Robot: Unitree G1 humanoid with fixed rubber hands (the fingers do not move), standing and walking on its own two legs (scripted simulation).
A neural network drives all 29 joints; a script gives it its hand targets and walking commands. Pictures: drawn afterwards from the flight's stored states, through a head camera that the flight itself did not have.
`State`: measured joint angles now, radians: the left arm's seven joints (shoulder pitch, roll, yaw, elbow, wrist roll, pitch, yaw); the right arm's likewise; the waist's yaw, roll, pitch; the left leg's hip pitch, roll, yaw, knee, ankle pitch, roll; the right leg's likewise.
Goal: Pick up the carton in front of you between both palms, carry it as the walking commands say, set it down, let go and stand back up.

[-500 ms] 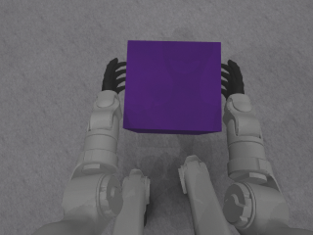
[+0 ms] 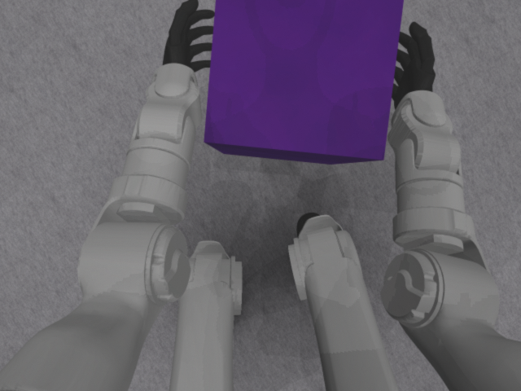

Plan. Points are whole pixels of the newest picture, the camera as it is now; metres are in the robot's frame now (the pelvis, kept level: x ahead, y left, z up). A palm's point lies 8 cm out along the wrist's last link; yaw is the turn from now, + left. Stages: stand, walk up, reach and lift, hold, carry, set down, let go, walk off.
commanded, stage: set down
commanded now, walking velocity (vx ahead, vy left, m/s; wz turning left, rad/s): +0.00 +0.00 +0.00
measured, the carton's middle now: (290, 90) +0.50 -0.11 -0.21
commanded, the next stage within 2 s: none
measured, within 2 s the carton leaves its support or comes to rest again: rests again in 1.00 s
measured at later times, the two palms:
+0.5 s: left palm (192, 73) +0.56 +0.03 -0.21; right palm (386, 100) +0.46 -0.26 -0.21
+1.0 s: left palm (196, 85) +0.55 +0.03 -0.25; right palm (382, 105) +0.46 -0.26 -0.24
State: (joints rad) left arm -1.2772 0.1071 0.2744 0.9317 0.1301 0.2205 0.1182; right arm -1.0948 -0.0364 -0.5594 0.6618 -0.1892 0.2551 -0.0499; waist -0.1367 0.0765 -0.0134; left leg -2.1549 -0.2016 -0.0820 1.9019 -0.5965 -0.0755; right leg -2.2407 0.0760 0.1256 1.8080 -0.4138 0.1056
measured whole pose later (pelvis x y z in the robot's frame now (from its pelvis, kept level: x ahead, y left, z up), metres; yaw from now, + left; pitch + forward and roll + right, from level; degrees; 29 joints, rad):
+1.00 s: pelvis +0.00 +0.01 -0.06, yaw +0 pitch +43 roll -3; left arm -1.48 0.22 0.09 1.16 0.05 0.15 0.10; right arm -1.25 -0.17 -0.55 0.92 -0.12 0.16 0.00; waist -0.17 0.06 0.24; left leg -2.25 -0.19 -0.06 2.15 -0.65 -0.04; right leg -2.30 0.01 0.07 2.04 -0.48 0.10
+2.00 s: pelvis -0.01 -0.01 -0.02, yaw -2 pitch +42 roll +0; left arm -1.40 0.36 0.06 1.05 -0.06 0.18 0.08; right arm -1.16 -0.23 -0.33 0.86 0.15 0.12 -0.12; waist -0.18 0.05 0.13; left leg -2.10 -0.06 -0.04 2.00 -0.63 -0.03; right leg -2.19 0.02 0.03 1.89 -0.42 0.04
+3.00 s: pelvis +0.06 -0.03 +0.24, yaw -1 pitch +37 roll +2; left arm -0.63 0.10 0.21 0.63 0.14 0.16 0.12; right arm -0.49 -0.17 -0.28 0.57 -0.06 0.11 0.11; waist -0.12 0.02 -0.09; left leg -1.23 -0.06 -0.09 0.96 -0.37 -0.04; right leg -1.31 0.00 0.03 0.92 -0.26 0.00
